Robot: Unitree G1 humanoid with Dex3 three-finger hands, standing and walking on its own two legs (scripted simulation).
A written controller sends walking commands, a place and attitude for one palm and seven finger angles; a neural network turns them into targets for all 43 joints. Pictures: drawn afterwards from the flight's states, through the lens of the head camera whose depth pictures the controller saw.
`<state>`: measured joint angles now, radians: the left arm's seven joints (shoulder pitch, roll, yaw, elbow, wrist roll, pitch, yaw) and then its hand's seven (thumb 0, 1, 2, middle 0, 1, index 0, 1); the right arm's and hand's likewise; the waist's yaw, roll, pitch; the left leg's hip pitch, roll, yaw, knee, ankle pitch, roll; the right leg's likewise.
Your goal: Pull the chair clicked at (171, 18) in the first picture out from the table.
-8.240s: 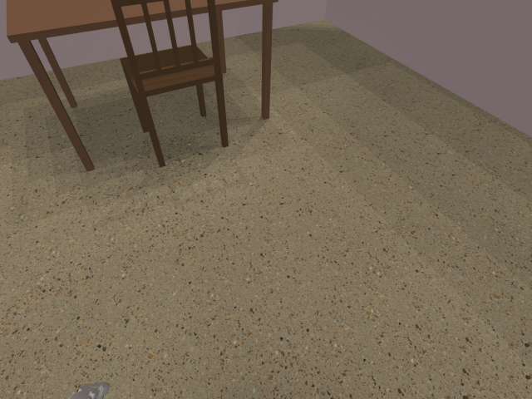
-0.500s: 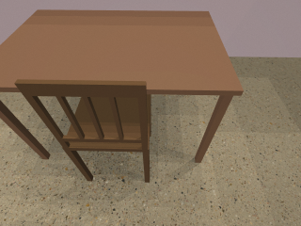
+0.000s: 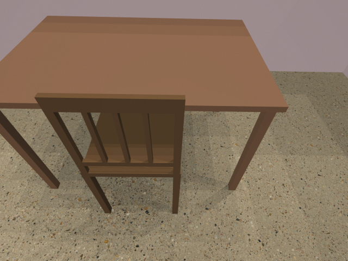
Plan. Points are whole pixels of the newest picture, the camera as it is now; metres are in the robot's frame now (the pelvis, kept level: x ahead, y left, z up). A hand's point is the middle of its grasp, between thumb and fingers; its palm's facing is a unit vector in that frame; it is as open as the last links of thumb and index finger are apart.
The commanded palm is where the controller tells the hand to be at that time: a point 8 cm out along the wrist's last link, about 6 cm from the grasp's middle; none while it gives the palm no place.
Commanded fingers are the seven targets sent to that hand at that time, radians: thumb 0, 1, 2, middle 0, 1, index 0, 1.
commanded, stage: look again from close up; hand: left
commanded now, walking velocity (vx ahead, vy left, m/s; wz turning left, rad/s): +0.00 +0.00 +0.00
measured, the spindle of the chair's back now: (122, 139) +0.50 +0.21 -0.09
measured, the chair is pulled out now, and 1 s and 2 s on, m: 0.00 0.00 0.00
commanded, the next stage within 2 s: shuffle to correct the standing spot in 1.00 s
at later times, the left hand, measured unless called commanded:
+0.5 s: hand out of the picture +0.00 +0.15 -0.18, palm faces +0.03 -0.99 -0.16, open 7.4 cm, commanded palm none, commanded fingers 0.00 0.90 0.90 -0.20 -0.30 -0.20 -0.30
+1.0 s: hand out of the picture -0.01 +0.12 -0.18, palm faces +0.03 -0.99 -0.15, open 7.4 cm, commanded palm none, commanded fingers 0.00 0.90 0.90 -0.20 -0.30 -0.20 -0.30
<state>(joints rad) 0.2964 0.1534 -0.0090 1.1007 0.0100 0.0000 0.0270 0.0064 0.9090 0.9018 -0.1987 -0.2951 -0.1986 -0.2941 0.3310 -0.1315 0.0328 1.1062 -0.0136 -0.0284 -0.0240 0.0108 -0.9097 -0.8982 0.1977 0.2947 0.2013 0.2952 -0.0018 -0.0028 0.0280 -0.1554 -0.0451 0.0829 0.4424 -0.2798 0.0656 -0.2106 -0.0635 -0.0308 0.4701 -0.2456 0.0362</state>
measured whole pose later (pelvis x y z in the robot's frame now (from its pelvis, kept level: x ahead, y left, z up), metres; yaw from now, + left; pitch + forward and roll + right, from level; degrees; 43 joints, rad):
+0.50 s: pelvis +0.01 -0.01 +0.00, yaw +0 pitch -1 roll +0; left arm 0.30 0.12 -0.01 1.13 0.01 -0.01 0.04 0.01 0.91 0.90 -0.20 -0.30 -0.20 -0.29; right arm 0.28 -0.14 0.02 1.14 -0.01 -0.04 -0.04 0.01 -0.91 -0.90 0.20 0.29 0.20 0.30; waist 0.01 -0.01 0.04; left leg -0.11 -0.03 0.09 0.43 -0.30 0.05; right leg -0.18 -0.05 -0.03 0.47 -0.27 0.03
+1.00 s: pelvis +0.01 -0.03 +0.00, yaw +0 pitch -1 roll +0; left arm 0.31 0.12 -0.01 1.13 0.01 -0.01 0.03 0.01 0.91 0.90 -0.20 -0.30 -0.20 -0.29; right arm 0.29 -0.12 0.02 1.16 -0.01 -0.03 -0.03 0.01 -0.91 -0.90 0.20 0.29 0.20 0.30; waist 0.00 -0.01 0.03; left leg -0.12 0.00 0.07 0.42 -0.28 0.02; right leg -0.18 -0.02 -0.04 0.45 -0.26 0.00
